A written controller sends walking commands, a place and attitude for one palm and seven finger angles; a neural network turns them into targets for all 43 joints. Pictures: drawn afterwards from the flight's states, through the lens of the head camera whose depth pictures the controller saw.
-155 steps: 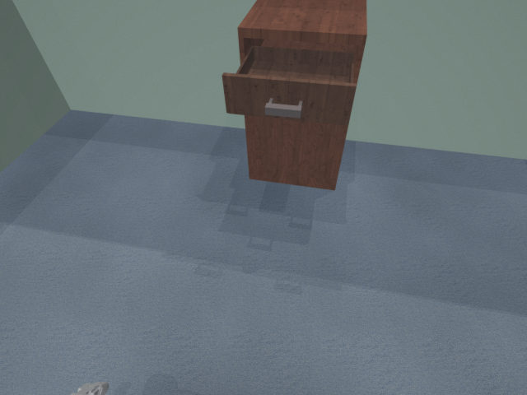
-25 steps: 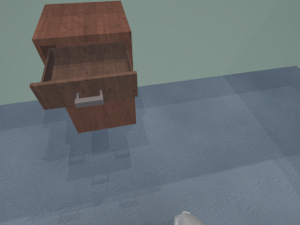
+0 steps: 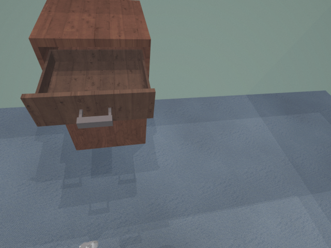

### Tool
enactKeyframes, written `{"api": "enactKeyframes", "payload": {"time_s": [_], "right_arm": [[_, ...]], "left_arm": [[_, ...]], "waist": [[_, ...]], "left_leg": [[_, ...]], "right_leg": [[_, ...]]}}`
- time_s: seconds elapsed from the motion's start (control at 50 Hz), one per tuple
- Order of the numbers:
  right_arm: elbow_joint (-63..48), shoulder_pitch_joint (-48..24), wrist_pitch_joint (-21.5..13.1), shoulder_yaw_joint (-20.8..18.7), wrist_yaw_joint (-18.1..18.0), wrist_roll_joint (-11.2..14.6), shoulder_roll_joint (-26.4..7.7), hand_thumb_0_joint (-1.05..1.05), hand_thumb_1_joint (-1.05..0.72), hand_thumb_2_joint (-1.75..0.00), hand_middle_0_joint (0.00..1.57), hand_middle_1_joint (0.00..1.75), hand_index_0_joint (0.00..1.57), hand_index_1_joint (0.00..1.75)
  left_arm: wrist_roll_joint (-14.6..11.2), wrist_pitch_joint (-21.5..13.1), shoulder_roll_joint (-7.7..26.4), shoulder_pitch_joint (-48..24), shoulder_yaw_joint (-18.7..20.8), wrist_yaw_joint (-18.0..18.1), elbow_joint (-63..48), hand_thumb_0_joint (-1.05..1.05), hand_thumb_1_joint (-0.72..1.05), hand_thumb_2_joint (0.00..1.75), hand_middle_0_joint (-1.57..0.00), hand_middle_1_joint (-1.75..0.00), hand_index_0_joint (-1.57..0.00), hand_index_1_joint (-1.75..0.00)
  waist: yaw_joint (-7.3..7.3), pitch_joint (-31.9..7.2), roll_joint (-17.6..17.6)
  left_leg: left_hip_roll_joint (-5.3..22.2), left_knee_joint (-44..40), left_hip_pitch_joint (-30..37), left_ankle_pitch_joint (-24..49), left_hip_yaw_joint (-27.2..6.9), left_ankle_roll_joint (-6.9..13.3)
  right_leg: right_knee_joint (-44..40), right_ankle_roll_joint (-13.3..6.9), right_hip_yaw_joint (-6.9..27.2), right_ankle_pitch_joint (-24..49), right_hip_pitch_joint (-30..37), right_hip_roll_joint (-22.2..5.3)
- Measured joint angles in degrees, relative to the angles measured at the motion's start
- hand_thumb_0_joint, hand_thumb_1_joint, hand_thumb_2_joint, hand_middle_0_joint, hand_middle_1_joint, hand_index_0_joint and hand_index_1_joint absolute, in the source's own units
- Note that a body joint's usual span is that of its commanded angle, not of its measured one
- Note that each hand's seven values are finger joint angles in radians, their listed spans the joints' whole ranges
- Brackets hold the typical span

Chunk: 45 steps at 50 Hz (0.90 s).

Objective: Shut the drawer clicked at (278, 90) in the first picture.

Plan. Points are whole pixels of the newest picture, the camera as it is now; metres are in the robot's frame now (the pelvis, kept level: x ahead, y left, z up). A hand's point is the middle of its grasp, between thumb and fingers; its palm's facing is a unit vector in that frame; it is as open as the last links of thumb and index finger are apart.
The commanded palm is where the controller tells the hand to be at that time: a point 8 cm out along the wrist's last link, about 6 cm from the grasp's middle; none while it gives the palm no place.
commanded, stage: turn to face it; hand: left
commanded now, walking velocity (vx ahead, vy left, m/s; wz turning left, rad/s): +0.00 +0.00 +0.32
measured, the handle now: (95, 116) +0.53 +0.25 -0.07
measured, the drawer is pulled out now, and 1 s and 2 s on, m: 0.30 0.30 0.30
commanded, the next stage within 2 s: take the last steps up to it in 0.32 s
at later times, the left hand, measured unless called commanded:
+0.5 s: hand out of the picture +0.03 +0.19 -0.15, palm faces +0.19 -0.96 -0.23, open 7.4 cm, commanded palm none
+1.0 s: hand out of the picture -0.10 +0.12 -0.16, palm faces +0.36 -0.93 -0.11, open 7.4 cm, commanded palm none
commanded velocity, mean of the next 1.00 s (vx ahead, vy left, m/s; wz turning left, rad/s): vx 0.18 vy -0.02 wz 0.11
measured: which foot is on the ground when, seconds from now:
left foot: down 0.00-0.54, up 0.56-0.96, down 0.98-1.00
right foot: up 0.00-0.52, down 0.54-0.98, up 1.00-1.00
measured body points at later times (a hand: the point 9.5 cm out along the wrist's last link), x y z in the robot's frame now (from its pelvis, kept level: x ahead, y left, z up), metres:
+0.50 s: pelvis -0.01 -0.01 +0.02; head +0.00 -0.01 +0.47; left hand +0.02 +0.24 -0.13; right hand +0.07 -0.25 -0.13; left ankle +0.01 +0.07 -0.72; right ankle +0.00 -0.15 -0.70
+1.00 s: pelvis +0.06 +0.02 +0.01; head +0.08 +0.04 +0.46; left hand -0.12 +0.17 -0.14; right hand +0.18 -0.19 -0.14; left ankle +0.06 +0.13 -0.73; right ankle +0.00 -0.14 -0.72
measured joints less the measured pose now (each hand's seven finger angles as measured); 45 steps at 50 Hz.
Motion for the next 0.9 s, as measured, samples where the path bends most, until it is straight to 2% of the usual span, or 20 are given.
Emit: {"api": "enactKeyframes", "payload": {"time_s": [0.04, 0.1, 0.18, 0.3, 0.42, 0.48, 0.52, 0.56, 0.58, 0.62, 0.66, 0.72, 0.82, 0.9], "right_arm": [[-0.35, -0.59, -0.41, -0.02, -0.78, -0.42, 0.23, 0.01, -0.91, -0.89, 0.2, 0.3, 0.2, 0.29], [-0.64, -1.41, -1.13, -0.16, -1.42, -0.13, -0.27, 0.01, -0.92, -0.89, 0.2, 0.3, 0.2, 0.29], [-1.2, -2.83, -1.62, -0.44, -1.69, 0.29, -1.69, 0.01, -0.91, -0.89, 0.2, 0.3, 0.2, 0.29], [-1.74, -4.87, -1.06, -1.07, -1.51, 0.43, -3.85, 0.01, -0.9, -0.89, 0.2, 0.3, 0.2, 0.29], [-1.99, -6.25, -0.08, -1.51, -1.11, 0.15, -5.28, 0.0, -0.9, -0.89, 0.2, 0.3, 0.2, 0.29], [-1.85, -6.62, 0.22, -1.57, -0.92, 0.01, -5.71, 0.0, -0.9, -0.89, 0.2, 0.3, 0.2, 0.29], [-1.56, -6.35, 0.3, -1.58, -0.73, 0.11, -5.81, 0.0, -0.9, -0.89, 0.2, 0.3, 0.2, 0.29], [-1.32, -5.77, 0.32, -1.61, -0.53, 0.45, -5.61, 0.0, -0.9, -0.89, 0.2, 0.3, 0.2, 0.29], [-1.14, -5.5, 0.58, -1.71, -0.39, 0.44, -5.71, 0.0, -0.9, -0.89, 0.2, 0.3, 0.2, 0.29], [-0.61, -4.81, 1.14, -1.85, 0.21, 0.09, -5.66, 0.01, -0.9, -0.89, 0.2, 0.3, 0.2, 0.29], [-0.24, -4.39, 1.01, -2.04, 0.88, -0.16, -5.52, 0.01, -0.9, -0.89, 0.2, 0.3, 0.2, 0.29], [-0.03, -3.81, 0.3, -2.39, 1.31, -0.23, -5.44, 0.01, -0.9, -0.89, 0.2, 0.3, 0.2, 0.29], [1.17, -3.84, 0.39, -2.6, 1.38, -0.15, -5.29, 0.01, -0.9, -0.89, 0.2, 0.3, 0.19, 0.29], [1.64, -5.34, 0.01, -2.34, 1.43, 0.02, -4.69, 0.01, -0.9, -0.89, 0.2, 0.3, 0.19, 0.29]], "left_arm": [[0.39, 0.78, 1.43, 0.87, 0.86, 0.06, 0.61, -0.01, 0.92, 0.9, -0.21, -0.3, -0.2, -0.3], [0.59, 1.0, 3.38, 1.76, 1.63, 0.03, 1.95, -0.01, 0.92, 0.9, -0.2, -0.3, -0.2, -0.3], [0.45, 1.12, 5.08, 2.81, 1.84, 0.27, 3.12, 0.0, 0.92, 0.9, -0.2, -0.3, -0.19, -0.3], [0.47, 1.79, 5.57, 3.17, 1.5, 0.41, 3.87, 0.0, 0.91, 0.9, -0.2, -0.3, -0.19, -0.3], [0.46, 1.75, 3.74, 2.47, 0.63, 0.3, 3.31, 0.0, 0.91, 0.9, -0.2, -0.3, -0.19, -0.3], [0.37, 0.94, 2.44, 2.53, 0.02, 0.3, 2.87, 0.0, 0.91, 0.9, -0.2, -0.3, -0.19, -0.3], [0.54, -0.02, 1.66, 3.42, -0.47, 0.14, 2.78, 0.0, 0.91, 0.9, -0.2, -0.3, -0.19, -0.3], [1.13, -1.26, 1.18, 5.01, -0.83, -0.03, 2.77, 0.0, 0.91, 0.9, -0.2, -0.3, -0.19, -0.3], [1.27, -1.45, 0.56, 5.79, -1.06, -0.12, 2.93, 0.0, 0.91, 0.9, -0.2, -0.3, -0.19, -0.3], [1.16, -2.13, -0.36, 8.37, -1.34, -0.32, 3.14, 0.0, 0.91, 0.9, -0.2, -0.3, -0.2, -0.3], [1.05, -2.86, -0.98, 11.17, -1.45, -0.4, 3.83, 0.0, 0.91, 0.9, -0.2, -0.3, -0.2, -0.3], [0.91, -3.7, -1.79, 14.43, -1.69, -0.56, 5.35, 0.0, 0.9, 0.9, -0.2, -0.3, -0.2, -0.3], [1.18, -4.53, -2.83, 18.27, -1.7, -0.63, 7.72, 0.0, 0.9, 0.9, -0.2, -0.3, -0.2, -0.3], [1.44, -4.47, -2.86, 20.23, -1.46, -0.81, 9.74, 0.0, 0.9, 0.9, -0.2, -0.3, -0.2, -0.3]], "waist": [[0.21, 0.03, -0.3], [0.78, 0.51, -0.32], [1.52, 1.12, 0.26], [1.79, 1.41, 0.92], [1.43, 1.17, 1.97], [1.32, 0.75, 2.7], [1.53, -0.09, 3.04], [2.09, -1.2, 2.83], [2.23, -1.47, 3.6], [2.7, -2.56, 4.03], [2.86, -3.16, 3.8], [2.58, -2.97, 3.85], [3.68, -1.92, 3.68], [5.3, -1.0, 2.68]], "left_leg": [[-0.86, -1.69, 0.4, 0.27, -0.42, 1.68], [-2.09, -7.57, 2.77, 3.46, -1.11, 2.06], [-3.06, -14.06, 5.69, 7.11, -2.1, 2.65], [-4.31, -16.95, 7.16, 9.18, -3.75, 2.74], [-5.39, -16.22, 6.3, 9.92, -5.7, 2.14], [-5.8, -15.2, 5.39, 10.01, -6.64, 1.45], [-6.06, -13.68, 4.62, 9.43, -7.08, 0.76], [-6.47, -9.05, 2.52, 5.22, -7.0, -0.11], [-6.04, -5.09, 1.15, 0.81, -7.2, -0.53], [-5.36, 4.15, -2.31, -2.45, -6.82, -0.94], [-4.1, 11.78, -5.33, -0.11, -5.9, -1.46], [-1.43, 17.06, -8.25, 4.78, -5.12, -2.47], [1.93, 13.55, -8.89, 5.95, -4.25, -3.19], [2.07, 4.43, -6.19, 3.41, -3.05, -2.54]], "right_leg": [[9.55, 0.31, 4.12, -5.35, -3.35, 1.29], [19.88, 1.14, 7.86, -3.65, -6.76, 2.27], [20.99, 2.42, 9.59, -1.41, -7.26, 2.33], [16.67, 3.1, 10.73, -0.92, -5.5, 2.14], [9.28, 2.24, 10.8, -2.27, -2.14, 2.99], [3.42, 1.42, 10.65, -1.75, 0.88, 3.8], [-3.56, 0.96, 10.17, 0.79, 4.53, 4.22], [-10.2, -0.3, 10.36, 3.49, 7.44, 4.24], [-10.02, -1.3, 9.83, 4.66, 7.56, 4.71], [-11.42, -2.67, 9.11, 5.4, 8.6, 5.0], [-14.53, -3.11, 8.83, 6.49, 10.42, 4.98], [-18.28, -3.1, 7.75, 7.85, 12.85, 5.06], [-20.66, -2.8, 6.3, 7.6, 15.02, 4.94], [-20.25, -1.8, 6.06, 5.95, 15.71, 4.02]]}}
